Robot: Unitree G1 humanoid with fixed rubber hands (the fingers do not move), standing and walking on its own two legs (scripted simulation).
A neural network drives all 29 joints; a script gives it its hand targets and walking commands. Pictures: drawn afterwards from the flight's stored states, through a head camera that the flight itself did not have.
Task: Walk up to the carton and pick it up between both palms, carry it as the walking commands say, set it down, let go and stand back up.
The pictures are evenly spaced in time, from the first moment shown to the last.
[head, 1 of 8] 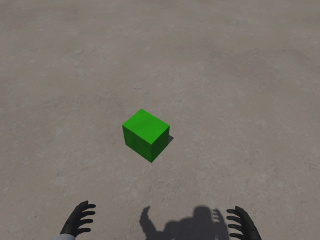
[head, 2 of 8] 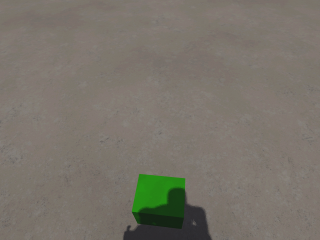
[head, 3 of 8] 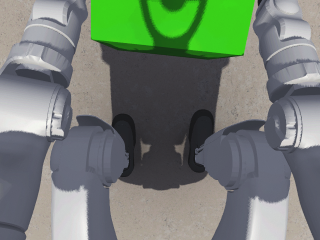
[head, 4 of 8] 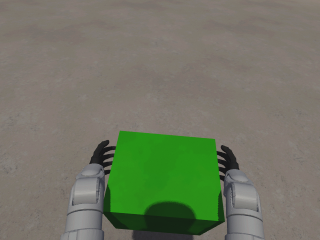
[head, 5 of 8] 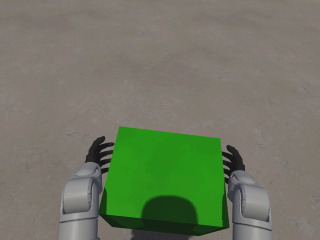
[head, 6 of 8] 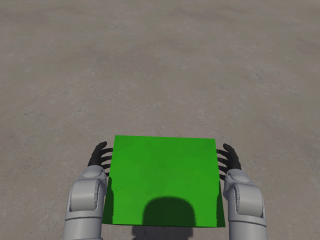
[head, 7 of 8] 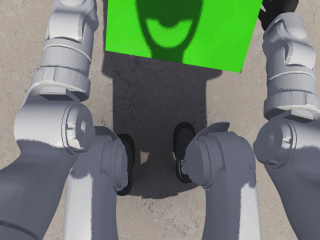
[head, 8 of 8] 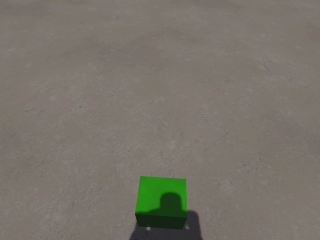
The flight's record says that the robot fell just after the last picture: no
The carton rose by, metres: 0.66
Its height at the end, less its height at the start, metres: +0.00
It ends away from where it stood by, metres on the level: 0.81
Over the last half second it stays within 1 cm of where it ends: yes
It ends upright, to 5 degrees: yes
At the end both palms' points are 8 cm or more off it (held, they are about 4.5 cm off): yes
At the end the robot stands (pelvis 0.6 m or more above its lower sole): yes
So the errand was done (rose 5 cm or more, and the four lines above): yes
